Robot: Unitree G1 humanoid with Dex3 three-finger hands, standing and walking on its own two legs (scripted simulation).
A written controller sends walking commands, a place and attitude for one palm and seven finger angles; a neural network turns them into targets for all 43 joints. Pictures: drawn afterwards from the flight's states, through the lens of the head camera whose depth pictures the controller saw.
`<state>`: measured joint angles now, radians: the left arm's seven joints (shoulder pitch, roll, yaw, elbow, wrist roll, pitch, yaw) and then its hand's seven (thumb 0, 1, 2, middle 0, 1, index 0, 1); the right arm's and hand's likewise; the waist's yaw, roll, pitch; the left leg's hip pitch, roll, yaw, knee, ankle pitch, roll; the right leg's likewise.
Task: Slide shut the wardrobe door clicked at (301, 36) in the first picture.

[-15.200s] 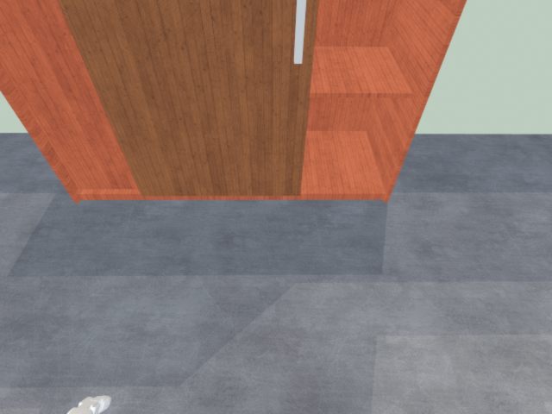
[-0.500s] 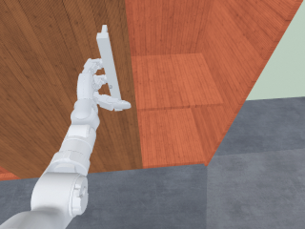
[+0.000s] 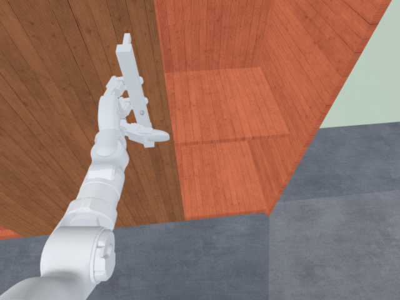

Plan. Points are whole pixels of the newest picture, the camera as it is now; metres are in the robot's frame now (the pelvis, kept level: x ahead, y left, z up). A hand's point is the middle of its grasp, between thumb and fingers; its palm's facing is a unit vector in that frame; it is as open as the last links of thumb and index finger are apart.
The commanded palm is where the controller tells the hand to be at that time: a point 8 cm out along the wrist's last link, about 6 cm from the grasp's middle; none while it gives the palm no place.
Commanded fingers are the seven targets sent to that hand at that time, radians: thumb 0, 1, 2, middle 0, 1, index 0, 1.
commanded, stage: slide the fingers in behind the handle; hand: left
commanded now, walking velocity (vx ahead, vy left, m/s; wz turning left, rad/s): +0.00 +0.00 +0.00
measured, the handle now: (139, 98) +0.51 +0.12 +0.12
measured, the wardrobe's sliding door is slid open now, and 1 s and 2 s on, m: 0.43 0.43 0.43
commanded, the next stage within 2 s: grip the handle and tug to test in 0.18 s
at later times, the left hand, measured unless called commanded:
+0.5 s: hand (142, 114) +0.45 +0.11 +0.13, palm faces +0.07 -1.00 +0.00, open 12.8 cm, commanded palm +0.42 +0.16 +0.12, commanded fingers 0.00 0.06 0.54 -0.36 -1.28 -0.36 -1.28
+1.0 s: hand (145, 114) +0.45 +0.10 +0.13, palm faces +0.07 -1.00 +0.01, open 6.5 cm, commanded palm +0.42 +0.16 +0.12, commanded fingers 0.00 0.90 0.90 -0.45 -1.40 -0.45 -1.40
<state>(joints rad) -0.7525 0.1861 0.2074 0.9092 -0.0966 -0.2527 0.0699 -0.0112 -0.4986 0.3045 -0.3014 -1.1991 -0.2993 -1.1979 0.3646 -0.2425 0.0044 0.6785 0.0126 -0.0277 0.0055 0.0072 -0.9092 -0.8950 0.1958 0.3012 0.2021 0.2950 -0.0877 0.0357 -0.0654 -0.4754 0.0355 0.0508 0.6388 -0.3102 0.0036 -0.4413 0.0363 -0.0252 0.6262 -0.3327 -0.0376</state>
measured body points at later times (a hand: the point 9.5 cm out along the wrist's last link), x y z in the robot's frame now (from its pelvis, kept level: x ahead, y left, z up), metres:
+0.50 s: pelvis +0.00 +0.01 +0.00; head +0.04 +0.00 +0.45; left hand +0.44 +0.16 +0.13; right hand +0.07 -0.24 -0.12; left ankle +0.00 +0.12 -0.72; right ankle -0.02 -0.09 -0.72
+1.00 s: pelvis +0.00 +0.00 +0.00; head +0.04 -0.01 +0.45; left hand +0.44 +0.15 +0.13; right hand +0.06 -0.25 -0.12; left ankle +0.00 +0.12 -0.72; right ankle -0.02 -0.09 -0.72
